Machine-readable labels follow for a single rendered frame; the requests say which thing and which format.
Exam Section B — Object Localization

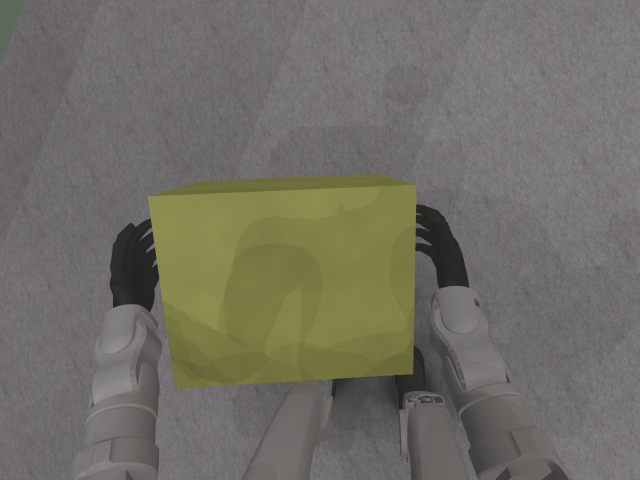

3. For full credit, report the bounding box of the right robot foot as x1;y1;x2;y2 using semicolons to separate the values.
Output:
395;346;425;409

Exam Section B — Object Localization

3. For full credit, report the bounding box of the right robot forearm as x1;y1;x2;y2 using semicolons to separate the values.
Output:
429;286;573;480

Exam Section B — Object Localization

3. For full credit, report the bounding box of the left robot thigh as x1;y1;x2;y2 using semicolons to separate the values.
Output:
242;383;333;480

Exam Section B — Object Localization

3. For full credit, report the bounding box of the left robot forearm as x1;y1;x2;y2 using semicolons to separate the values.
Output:
68;304;162;480

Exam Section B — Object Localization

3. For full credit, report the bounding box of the right robot hand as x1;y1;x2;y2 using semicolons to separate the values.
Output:
415;204;469;289

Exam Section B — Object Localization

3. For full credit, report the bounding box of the left robot hand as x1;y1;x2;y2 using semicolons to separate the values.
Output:
110;218;159;312

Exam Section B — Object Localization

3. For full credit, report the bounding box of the carton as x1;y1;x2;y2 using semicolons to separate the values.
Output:
148;174;417;389

